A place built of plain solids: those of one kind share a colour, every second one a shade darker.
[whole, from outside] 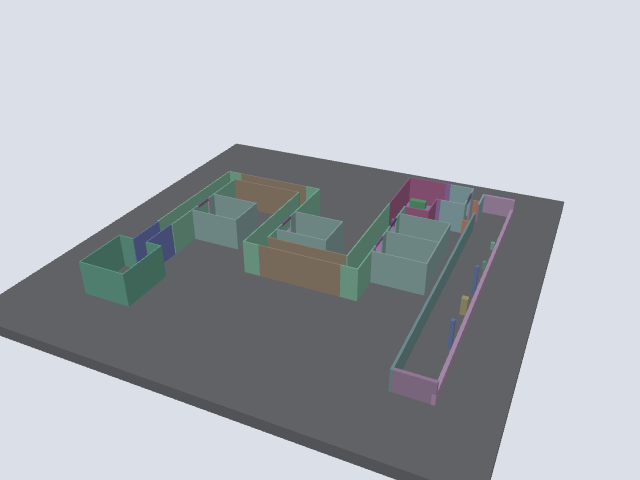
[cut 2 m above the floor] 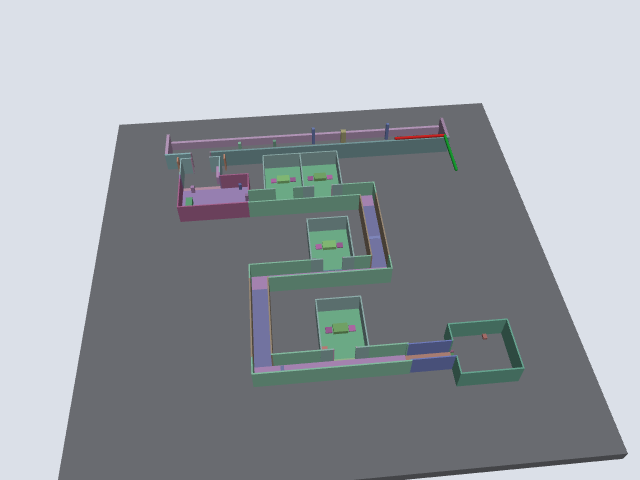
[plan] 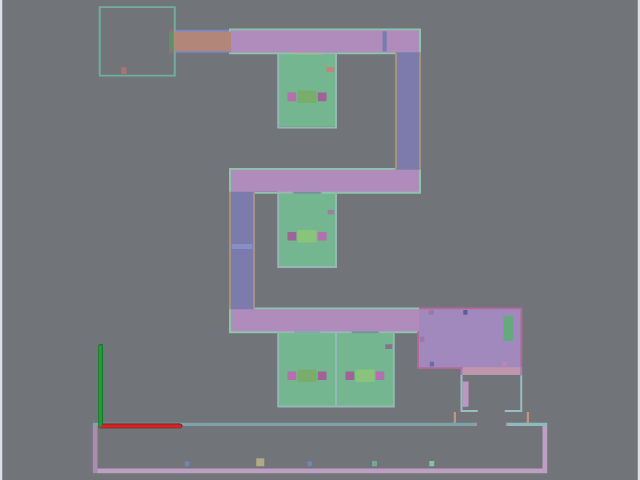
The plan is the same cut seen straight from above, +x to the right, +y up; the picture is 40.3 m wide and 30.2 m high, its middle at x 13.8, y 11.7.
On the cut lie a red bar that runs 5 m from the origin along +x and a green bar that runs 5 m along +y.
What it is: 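A traditional Japanese inn of one storey on a module of 0.91 m; corridors of 1.39 m in 3 legs, rooms 4.55 m deep behind sliding screens, a shoes-off step of twice 0.14 m, a covered bridge to the bath wing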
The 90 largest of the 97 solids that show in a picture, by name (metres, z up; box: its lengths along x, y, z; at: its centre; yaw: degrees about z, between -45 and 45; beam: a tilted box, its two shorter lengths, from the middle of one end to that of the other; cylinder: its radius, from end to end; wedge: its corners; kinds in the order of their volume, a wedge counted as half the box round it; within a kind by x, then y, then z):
{
 "wall_leg_1": {"box": [0.12, 1.5, 3.09], "at": [8.14, 6.59, 1.5]},
 "wall_leg_2": {"box": [0.12, 1.5, 3.09], "at": [8.14, 15.48, 1.5]},
 "wall_leg_3": {"box": [0.12, 0.19, 3.09], "at": [8.14, 23.48, 1.5]},
 "wall_leg_4": {"box": [4.08, 0.12, 3.09], "at": [10.12, 5.89, 1.5]},
 "wall_leg_5": {"box": [4.08, 0.12, 3.09], "at": [10.12, 23.45, 1.5]},
 "wall_leg_6": {"box": [2.58, 0.12, 3.09], "at": [10.87, 14.67, 1.5]},
 "wall_leg_7": {"box": [10.56, 0.12, 3.09], "at": [13.36, 16.18, 1.5]},
 "wall_leg_8": {"box": [12.07, 0.12, 3.09], "at": [14.12, 24.95, 1.5]},
 "wall_leg_9": {"box": [1.99, 0.12, 3.09], "at": [14.8, 5.89, 1.5]},
 "wall_leg_10": {"box": [10.45, 0.12, 3.09], "at": [14.81, 7.4, 1.5]},
 "wall_leg_11": {"box": [4.83, 0.12, 3.09], "at": [16.23, 23.45, 1.5]},
 "wall_leg_12": {"box": [6.34, 0.12, 3.09], "at": [16.98, 14.67, 1.5]},
 "wall_leg_13": {"box": [2.58, 0.12, 3.09], "at": [18.74, 5.89, 1.5]},
 "wall_leg_14": {"box": [0.12, 1.5, 3.09], "at": [20.09, 15.36, 1.5]},
 "wall_leg_15": {"box": [0.12, 1.5, 3.09], "at": [20.09, 24.26, 1.5]},
 "floor_room_1": {"box": [3.52, 4.55, 0.34], "at": [12.98, 3.56, 0.12]},
 "floor_room_2": {"box": [3.52, 4.55, 0.34], "at": [12.98, 12.34, 0.12]},
 "floor_room_3": {"box": [3.52, 4.55, 0.34], "at": [12.98, 21.11, 0.12]},
 "floor_room_4": {"box": [3.52, 4.55, 0.34], "at": [16.62, 3.56, 0.12]},
 "wall_room_1": {"box": [0.12, 4.79, 3.09], "at": [11.16, 3.56, 1.5]},
 "wall_room_2": {"box": [0.12, 4.79, 3.09], "at": [11.16, 12.34, 1.5]},
 "wall_room_3": {"box": [0.12, 4.79, 3.09], "at": [11.16, 21.11, 1.5]},
 "wall_room_4": {"box": [1.05, 0.12, 3.09], "at": [11.63, 5.89, 1.5]},
 "wall_room_5": {"box": [1.05, 0.12, 3.09], "at": [11.63, 14.67, 1.5]},
 "wall_room_6": {"box": [1.05, 0.12, 3.09], "at": [11.63, 23.45, 1.5]},
 "wall_room_7": {"box": [3.76, 0.12, 3.09], "at": [12.98, 1.23, 1.5]},
 "wall_room_8": {"box": [3.76, 0.12, 3.09], "at": [12.98, 10.0, 1.5]},
 "wall_room_9": {"box": [3.76, 0.12, 3.09], "at": [12.98, 18.77, 1.5]},
 "wall_room_10": {"box": [1.05, 0.12, 3.09], "at": [14.34, 5.89, 1.5]},
 "wall_room_11": {"box": [1.05, 0.12, 3.09], "at": [14.34, 14.67, 1.5]},
 "wall_room_12": {"box": [1.05, 0.12, 3.09], "at": [14.34, 23.45, 1.5]},
 "wall_room_13": {"box": [0.12, 4.79, 3.09], "at": [14.8, 3.56, 1.5]},
 "wall_room_14": {"box": [0.12, 4.79, 3.09], "at": [14.8, 12.34, 1.5]},
 "wall_room_15": {"box": [0.12, 4.79, 3.09], "at": [14.8, 21.11, 1.5]},
 "wall_room_16": {"box": [3.76, 0.12, 3.09], "at": [16.62, 1.23, 1.5]},
 "wall_room_17": {"box": [0.12, 4.79, 3.09], "at": [18.45, 3.56, 1.5]},
 "floor_leg_1": {"box": [11.83, 1.39, 0.34], "at": [14.12, 6.65, 0.12]},
 "floor_leg_2": {"box": [11.83, 1.39, 0.34], "at": [14.12, 15.42, 0.12]},
 "floor_leg_3": {"box": [11.83, 1.39, 0.34], "at": [14.12, 24.2, 0.12]},
 "far_1": {"box": [0.3, 2.97, 1.95], "at": [-0.35, -1.49, 0.93]},
 "far_2": {"box": [28.6, 0.3, 0.95], "at": [13.8, -2.82, 0.42]},
 "far_3": {"box": [0.3, 2.97, 1.95], "at": [27.95, -1.49, 0.93]},
 "wall_jog_1": {"box": [0.12, 7.39, 3.09], "at": [8.14, 11.04, 1.5]},
 "wall_jog_2": {"box": [0.12, 7.39, 3.09], "at": [9.64, 11.04, 1.5]},
 "wall_jog_3": {"box": [0.12, 7.39, 3.09], "at": [18.59, 19.81, 1.5]},
 "wall_jog_4": {"box": [0.12, 7.39, 3.09], "at": [20.09, 19.81, 1.5]},
 "wall_street_1": {"box": [24.18, 0.2, 1.95], "at": [11.59, 0.1, 0.93]},
 "wall_street_2": {"box": [2.62, 0.2, 1.95], "at": [26.79, 0.1, 0.93]},
 "floor_hall_1": {"box": [6.37, 3.64, 0.34], "at": [23.21, 5.52, 0.12]},
 "floor_jog_1": {"box": [1.39, 7.39, 0.34], "at": [8.89, 11.04, 0.12]},
 "floor_jog_2": {"box": [1.39, 7.39, 0.34], "at": [19.34, 19.81, 0.12]},
 "wall_bath_ante_1": {"box": [0.12, 4.42, 3.09], "at": [-0.06, 24.2, 1.5]},
 "wall_bath_ante_2": {"box": [4.84, 0.12, 3.09], "at": [2.3, 22.05, 1.5]},
 "wall_bath_ante_3": {"box": [4.84, 0.12, 3.09], "at": [2.3, 26.35, 1.5]},
 "wall_bath_ante_4": {"box": [0.12, 1.59, 3.09], "at": [4.66, 22.78, 1.5]},
 "wall_bath_ante_5": {"box": [0.12, 1.59, 3.09], "at": [4.66, 25.62, 1.5]},
 "wall_hall_1": {"box": [0.12, 2.38, 3.09], "at": [19.97, 4.77, 1.5]},
 "wall_hall_2": {"box": [2.85, 0.12, 3.09], "at": [21.34, 3.64, 1.5]},
 "wall_hall_3": {"box": [6.49, 0.12, 3.09], "at": [23.27, 7.4, 1.5]},
 "wall_hall_4": {"box": [0.12, 3.76, 3.09], "at": [26.46, 5.58, 1.5]},
 "wall_genkan_1": {"box": [0.12, 2.32, 3.09], "at": [22.7, 2.04, 1.5]},
 "wall_genkan_2": {"box": [1.09, 0.12, 3.09], "at": [23.18, 0.94, 1.5]},
 "wall_genkan_3": {"box": [1.09, 0.12, 3.09], "at": [25.98, 0.94, 1.5]},
 "wall_genkan_4": {"box": [0.12, 2.32, 3.09], "at": [26.46, 2.04, 1.5]},
 "wall_bridge_1": {"box": [3.6, 0.1, 3.09], "at": [6.4, 23.52, 1.5]},
 "wall_bridge_2": {"box": [3.6, 0.1, 3.09], "at": [6.4, 24.87, 1.5]},
 "floor_bridge_1": {"box": [3.6, 1.25, 0.34], "at": [6.4, 24.2, 0.12]},
 "table_low_1": {"box": [1.2, 0.8, 0.39], "at": [12.98, 3.16, 0.43]},
 "table_low_2": {"box": [1.2, 0.8, 0.39], "at": [12.98, 11.94, 0.43]},
 "table_low_3": {"box": [1.2, 0.8, 0.39], "at": [12.98, 20.71, 0.43]},
 "table_low_4": {"box": [1.2, 0.8, 0.39], "at": [16.62, 3.16, 0.43]},
 "block_desk_1": {"box": [0.6, 1.6, 0.8], "at": [25.65, 6.14, 0.64]},
 "block_shoes_1": {"box": [0.36, 1.6, 1.0], "at": [22.96, 2.0, 0.45]},
 "tree_trunk_1": {"box": [0.3, 0.3, 2.65], "at": [5.44, -2.38, 1.27]},
 "tree_trunk_2": {"box": [0.3, 0.3, 2.65], "at": [13.15, -2.38, 1.27]},
 "lantern_stone_1": {"box": [0.5, 0.5, 1.55], "at": [10.04, -2.28, 0.72]},
 "wall_shikidai_1": {"box": [0.12, 0.5, 3.09], "at": [22.7, 3.45, 1.5]},
 "wall_shikidai_2": {"box": [0.12, 0.5, 3.09], "at": [26.46, 3.45, 1.5]},
 "floor_shikidai_1": {"box": [3.64, 0.5, 0.19], "at": [24.58, 3.45, 0.05]},
 "wall_front_1": {"box": [0.15, 0.68, 1.65], "at": [22.29, 0.54, 0.78]},
 "wall_front_2": {"box": [0.15, 0.68, 1.65], "at": [26.88, 0.54, 0.78]},
 "cushion_1": {"box": [0.55, 0.55, 0.14], "at": [12.04, 3.16, 0.31]},
 "cushion_2": {"box": [0.55, 0.55, 0.14], "at": [12.04, 11.94, 0.31]},
 "cushion_3": {"box": [0.55, 0.55, 0.14], "at": [12.04, 20.71, 0.31]},
 "cushion_4": {"box": [0.55, 0.55, 0.14], "at": [13.94, 3.16, 0.31]},
 "cushion_5": {"box": [0.55, 0.55, 0.14], "at": [13.94, 11.94, 0.31]},
 "cushion_6": {"box": [0.55, 0.55, 0.14], "at": [15.68, 3.16, 0.31]},
 "cushion_7": {"box": [0.55, 0.55, 0.14], "at": [17.57, 3.16, 0.31]},
 "doorfloor_1": {"box": [1.85, 0.14, 0.34], "at": [12.98, 23.45, 0.12]},
 "tread_down_1": {"box": [0.3, 1.25, 0.19], "at": [4.45, 24.2, 0.05]}
}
